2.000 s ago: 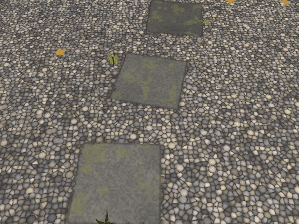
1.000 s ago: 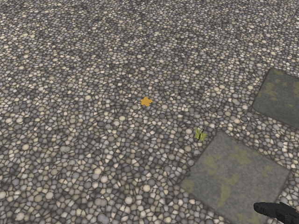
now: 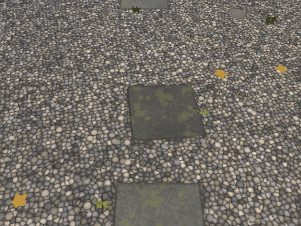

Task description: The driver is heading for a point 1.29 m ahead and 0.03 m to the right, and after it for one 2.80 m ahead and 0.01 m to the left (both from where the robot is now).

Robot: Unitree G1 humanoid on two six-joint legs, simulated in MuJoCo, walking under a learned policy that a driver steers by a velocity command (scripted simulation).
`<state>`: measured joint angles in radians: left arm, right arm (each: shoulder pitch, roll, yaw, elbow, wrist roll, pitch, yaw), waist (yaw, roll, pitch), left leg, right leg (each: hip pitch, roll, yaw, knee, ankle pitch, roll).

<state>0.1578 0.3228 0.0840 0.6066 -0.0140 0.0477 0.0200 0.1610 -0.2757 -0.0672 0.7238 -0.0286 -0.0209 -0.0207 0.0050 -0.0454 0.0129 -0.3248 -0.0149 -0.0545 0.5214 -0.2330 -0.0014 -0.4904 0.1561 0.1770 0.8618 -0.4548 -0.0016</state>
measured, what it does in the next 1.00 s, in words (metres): walks ahead: right foot, then left foot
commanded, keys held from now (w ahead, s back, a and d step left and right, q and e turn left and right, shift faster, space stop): e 0.14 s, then w+e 0.26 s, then w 0.14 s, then w+q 0.34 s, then q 0.12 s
